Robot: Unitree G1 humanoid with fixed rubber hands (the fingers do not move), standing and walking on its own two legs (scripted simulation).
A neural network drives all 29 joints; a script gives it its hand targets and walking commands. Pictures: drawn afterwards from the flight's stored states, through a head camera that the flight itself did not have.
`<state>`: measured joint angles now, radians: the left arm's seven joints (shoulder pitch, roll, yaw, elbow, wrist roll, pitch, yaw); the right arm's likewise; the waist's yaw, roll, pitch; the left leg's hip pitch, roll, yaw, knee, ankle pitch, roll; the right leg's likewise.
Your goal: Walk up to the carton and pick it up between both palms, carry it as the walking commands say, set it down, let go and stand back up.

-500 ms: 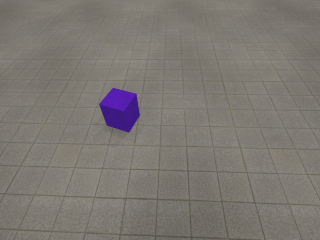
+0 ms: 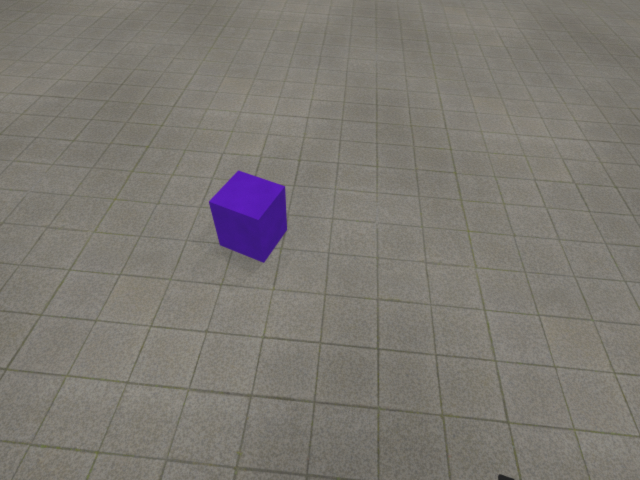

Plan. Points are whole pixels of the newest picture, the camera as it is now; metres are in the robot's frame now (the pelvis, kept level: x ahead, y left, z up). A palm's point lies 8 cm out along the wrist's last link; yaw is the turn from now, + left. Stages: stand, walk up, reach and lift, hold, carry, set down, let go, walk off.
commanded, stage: walk up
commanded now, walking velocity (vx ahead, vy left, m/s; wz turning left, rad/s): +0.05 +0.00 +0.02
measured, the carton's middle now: (251, 216) +1.15 +0.24 -0.65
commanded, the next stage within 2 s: none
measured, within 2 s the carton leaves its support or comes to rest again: neither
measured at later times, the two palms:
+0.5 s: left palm out of the picture +0.05 +0.25 -0.13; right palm out of the picture +0.13 -0.25 -0.12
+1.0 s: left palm out of the picture +0.06 +0.23 -0.12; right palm out of the picture +0.11 -0.27 -0.13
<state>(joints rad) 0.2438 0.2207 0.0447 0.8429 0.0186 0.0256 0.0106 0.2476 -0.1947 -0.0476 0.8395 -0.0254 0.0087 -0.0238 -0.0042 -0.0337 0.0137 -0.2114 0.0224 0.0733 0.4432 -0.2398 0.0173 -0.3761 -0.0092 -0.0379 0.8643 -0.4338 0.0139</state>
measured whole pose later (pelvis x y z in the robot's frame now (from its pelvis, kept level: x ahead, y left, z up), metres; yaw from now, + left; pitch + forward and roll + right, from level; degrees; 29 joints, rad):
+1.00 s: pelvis +0.03 -0.02 +0.00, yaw +2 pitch +1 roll +1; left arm 0.31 0.19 0.04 0.86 0.02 -0.01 0.02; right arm 0.26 -0.22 -0.05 0.84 -0.03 0.03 -0.01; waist 0.01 0.01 0.02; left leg -0.39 0.02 0.03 0.86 -0.41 -0.04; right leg -0.23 -0.01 -0.09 0.45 -0.24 -0.05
